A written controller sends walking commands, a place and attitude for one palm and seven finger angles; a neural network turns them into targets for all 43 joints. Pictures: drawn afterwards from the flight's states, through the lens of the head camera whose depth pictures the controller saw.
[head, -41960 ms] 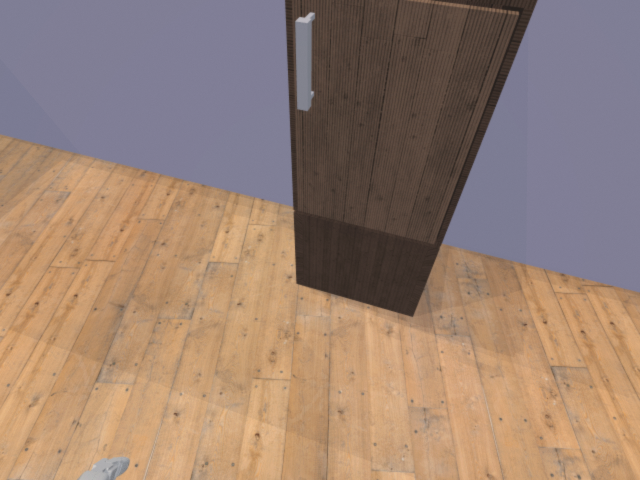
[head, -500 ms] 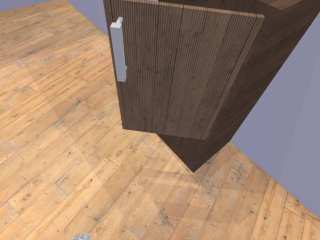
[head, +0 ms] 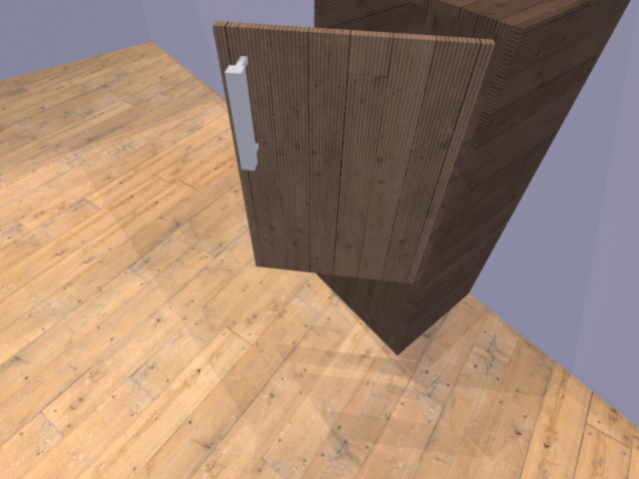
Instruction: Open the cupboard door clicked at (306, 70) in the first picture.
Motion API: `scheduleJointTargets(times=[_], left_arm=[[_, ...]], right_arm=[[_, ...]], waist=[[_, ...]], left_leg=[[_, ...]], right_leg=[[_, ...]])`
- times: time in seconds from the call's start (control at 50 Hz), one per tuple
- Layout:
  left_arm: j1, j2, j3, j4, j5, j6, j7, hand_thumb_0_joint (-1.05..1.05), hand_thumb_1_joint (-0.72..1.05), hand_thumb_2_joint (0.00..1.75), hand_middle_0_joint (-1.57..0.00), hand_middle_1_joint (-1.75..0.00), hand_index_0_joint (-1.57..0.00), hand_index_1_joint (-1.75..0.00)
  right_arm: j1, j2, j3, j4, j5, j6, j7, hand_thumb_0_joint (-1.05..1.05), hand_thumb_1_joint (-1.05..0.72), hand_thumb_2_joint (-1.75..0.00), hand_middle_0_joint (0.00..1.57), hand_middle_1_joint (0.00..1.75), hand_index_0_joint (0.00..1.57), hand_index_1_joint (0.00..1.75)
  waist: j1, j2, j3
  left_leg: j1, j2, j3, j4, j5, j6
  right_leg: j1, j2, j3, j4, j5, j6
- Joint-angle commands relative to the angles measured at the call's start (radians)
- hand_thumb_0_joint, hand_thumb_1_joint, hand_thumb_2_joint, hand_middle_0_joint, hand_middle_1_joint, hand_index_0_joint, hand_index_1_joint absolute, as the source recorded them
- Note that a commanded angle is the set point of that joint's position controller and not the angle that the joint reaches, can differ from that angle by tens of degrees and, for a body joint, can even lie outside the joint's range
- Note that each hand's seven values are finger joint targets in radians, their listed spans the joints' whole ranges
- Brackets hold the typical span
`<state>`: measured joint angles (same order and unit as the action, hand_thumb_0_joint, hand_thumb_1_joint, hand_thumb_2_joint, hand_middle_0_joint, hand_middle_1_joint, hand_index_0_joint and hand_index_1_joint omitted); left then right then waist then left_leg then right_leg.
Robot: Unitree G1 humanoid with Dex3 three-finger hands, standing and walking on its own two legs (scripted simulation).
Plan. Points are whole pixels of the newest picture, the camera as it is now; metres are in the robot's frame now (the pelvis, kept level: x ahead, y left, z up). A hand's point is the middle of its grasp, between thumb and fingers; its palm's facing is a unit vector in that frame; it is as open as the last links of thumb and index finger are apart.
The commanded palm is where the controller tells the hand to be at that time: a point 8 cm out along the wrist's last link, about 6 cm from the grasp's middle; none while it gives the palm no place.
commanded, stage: come to a stop and stand still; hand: left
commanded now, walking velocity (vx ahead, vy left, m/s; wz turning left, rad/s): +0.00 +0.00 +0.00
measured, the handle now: (246, 115) +0.63 +0.16 +0.12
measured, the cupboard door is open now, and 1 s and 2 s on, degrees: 44 44 44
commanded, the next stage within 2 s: look again from close up in 0.46 s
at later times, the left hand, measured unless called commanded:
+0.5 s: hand out of the picture -0.06 +0.18 -0.18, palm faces +0.03 -0.98 -0.18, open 7.4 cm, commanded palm none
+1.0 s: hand out of the picture -0.04 +0.18 -0.17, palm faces +0.03 -0.99 -0.17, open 7.4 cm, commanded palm none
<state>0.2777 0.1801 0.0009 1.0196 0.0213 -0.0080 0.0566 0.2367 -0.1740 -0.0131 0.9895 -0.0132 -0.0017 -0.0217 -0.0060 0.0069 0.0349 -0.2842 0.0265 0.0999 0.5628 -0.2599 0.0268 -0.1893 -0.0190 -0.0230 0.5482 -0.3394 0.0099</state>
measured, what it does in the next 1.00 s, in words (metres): stands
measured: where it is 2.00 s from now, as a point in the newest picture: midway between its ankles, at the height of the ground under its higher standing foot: outside the picture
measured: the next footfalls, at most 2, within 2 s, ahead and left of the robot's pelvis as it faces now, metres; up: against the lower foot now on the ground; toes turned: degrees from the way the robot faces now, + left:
none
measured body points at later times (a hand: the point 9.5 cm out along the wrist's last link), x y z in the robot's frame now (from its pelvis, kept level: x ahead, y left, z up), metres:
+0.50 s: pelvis -0.04 +0.00 +0.00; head -0.04 +0.02 +0.45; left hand -0.06 +0.23 -0.16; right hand -0.04 -0.23 -0.14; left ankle +0.03 +0.10 -0.73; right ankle -0.03 -0.13 -0.73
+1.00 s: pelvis -0.03 +0.01 +0.01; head -0.03 +0.03 +0.46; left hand -0.04 +0.23 -0.16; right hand +0.00 -0.22 -0.14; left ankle +0.03 +0.10 -0.73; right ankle -0.03 -0.13 -0.73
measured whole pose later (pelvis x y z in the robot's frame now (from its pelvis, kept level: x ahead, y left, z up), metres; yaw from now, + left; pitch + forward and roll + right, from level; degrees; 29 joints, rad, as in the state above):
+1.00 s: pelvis -0.03 +0.01 +0.01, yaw +1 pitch +0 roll -1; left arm 0.34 0.18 -0.01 1.07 0.03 -0.01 0.03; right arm 0.26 -0.16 0.00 1.08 -0.01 -0.02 -0.01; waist 0.01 -0.04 -0.01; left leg -0.29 0.01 0.09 0.44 -0.15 0.04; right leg -0.20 -0.03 -0.03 0.44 -0.24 0.02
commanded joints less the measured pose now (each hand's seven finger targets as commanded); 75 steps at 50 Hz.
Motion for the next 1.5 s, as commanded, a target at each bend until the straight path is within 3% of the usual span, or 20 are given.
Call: scheduleJointTargets(times=[0.0,0.06,0.1,0.18,0.34,0.44,0.54,0.84,0.96,1.14,1.48], left_arm=[[0.041,0.115,0.017,-0.067,-0.004,-0.007,-0.007,0.00,0.90,0.90,-0.20,-0.30,-0.20,-0.30],[0.037,0.124,0.016,-0.080,-0.001,-0.003,-0.013,0.00,0.90,0.90,-0.20,-0.30,-0.20,-0.30],[0.031,0.129,0.017,-0.088,0.000,0.002,-0.015,0.00,0.90,0.90,-0.20,-0.30,-0.20,-0.30],[0.056,0.130,0.022,-0.094,0.001,0.006,-0.019,0.00,0.90,0.90,-0.20,-0.30,-0.20,-0.30],[0.112,0.104,0.021,-0.073,0.001,-0.001,-0.024,0.00,0.90,0.90,-0.20,-0.30,-0.20,-0.30],[0.134,0.101,0.019,-0.045,0.000,-0.008,-0.026,0.00,0.90,0.90,-0.20,-0.30,-0.20,-0.30],[0.137,0.099,0.015,-0.024,-0.001,-0.012,-0.026,0.00,0.90,0.90,-0.20,-0.30,-0.20,-0.30],[0.138,0.093,0.007,0.015,0.001,-0.018,-0.023,0.00,0.90,0.90,-0.20,-0.30,-0.20,-0.30],[0.141,0.090,0.007,0.021,0.000,-0.015,-0.023,0.00,0.90,0.90,-0.20,-0.30,-0.20,-0.30],[0.132,0.085,0.005,0.027,-0.002,-0.021,-0.023,0.00,0.90,0.90,-0.20,-0.30,-0.20,-0.30],[0.128,0.075,0.003,0.045,-0.004,-0.017,-0.020,0.00,0.90,0.90,-0.20,-0.30,-0.20,-0.30]], right_arm=[[0.017,-0.105,-0.022,-0.064,-0.004,-0.005,0.003,0.00,-0.90,-0.90,0.20,0.30,0.20,0.30],[0.023,-0.100,-0.023,-0.064,-0.006,0.005,0.011,0.00,-0.90,-0.90,0.20,0.30,0.20,0.30],[0.042,-0.104,-0.025,-0.058,-0.009,0.008,0.013,0.00,-0.90,-0.90,0.20,0.30,0.20,0.30],[0.063,-0.108,-0.027,-0.053,-0.012,0.008,0.014,0.00,-0.90,-0.90,0.20,0.30,0.20,0.30],[0.080,-0.117,-0.026,-0.030,-0.007,-0.011,0.009,0.00,-0.90,-0.90,0.20,0.30,0.20,0.30],[0.093,-0.121,-0.025,-0.006,-0.003,-0.018,0.006,0.00,-0.90,-0.90,0.20,0.30,0.20,0.30],[0.104,-0.118,-0.024,0.017,0.000,-0.023,0.005,0.00,-0.90,-0.90,0.20,0.30,0.20,0.30],[0.075,-0.114,-0.018,0.050,0.004,-0.026,0.005,0.00,-0.90,-0.90,0.20,0.30,0.20,0.30],[0.065,-0.114,-0.017,0.057,0.003,-0.025,0.006,0.00,-0.90,-0.90,0.20,0.30,0.20,0.30],[0.067,-0.104,-0.014,0.070,0.006,-0.031,0.003,0.00,-0.90,-0.90,0.20,0.30,0.20,0.30],[0.072,-0.095,-0.006,0.099,0.006,-0.033,-0.002,0.00,-0.90,-0.90,0.20,0.30,0.20,0.30]], waist=[[-0.002,-0.002,0.019],[-0.009,-0.049,0.084],[-0.017,-0.028,0.105],[-0.010,-0.035,0.084],[0.011,0.041,0.040],[0.013,0.012,0.019],[0.007,0.020,0.016],[0.008,-0.016,0.042],[0.012,0.025,0.042],[0.009,-0.002,-0.004],[0.010,-0.010,0.017]], left_leg=[[0.025,0.076,-0.111,-0.099,0.096,0.014],[-0.008,0.051,-0.103,-0.112,-0.076,0.004],[-0.013,0.049,-0.112,-0.126,-0.141,0.003],[-0.043,0.051,-0.123,-0.141,-0.190,0.005],[-0.092,0.087,-0.183,-0.227,-0.230,0.017],[-0.073,0.090,-0.185,-0.234,-0.193,0.018],[-0.033,0.093,-0.182,-0.240,-0.149,0.017],[0.000,0.089,-0.162,-0.250,-0.067,0.010],[-0.005,0.093,-0.169,-0.275,-0.104,0.009],[0.055,0.090,-0.144,-0.242,0.036,0.008],[0.089,0.091,-0.131,-0.249,0.096,0.007]], right_leg=[[-0.093,-0.075,0.093,-0.105,0.139,-0.055],[-0.173,-0.082,0.122,-0.179,-0.086,-0.065],[-0.228,-0.077,0.125,-0.195,-0.193,-0.066],[-0.221,-0.070,0.116,-0.199,-0.233,-0.060],[-0.128,-0.050,0.073,-0.154,-0.100,-0.051],[-0.103,-0.061,0.074,-0.165,-0.056,-0.052],[-0.110,-0.067,0.076,-0.175,-0.018,-0.050],[-0.097,-0.079,0.078,-0.203,0.056,-0.041],[-0.083,-0.076,0.068,-0.200,0.059,-0.038],[-0.053,-0.086,0.072,-0.205,0.136,-0.037],[-0.040,-0.087,0.067,-0.215,0.157,-0.032]])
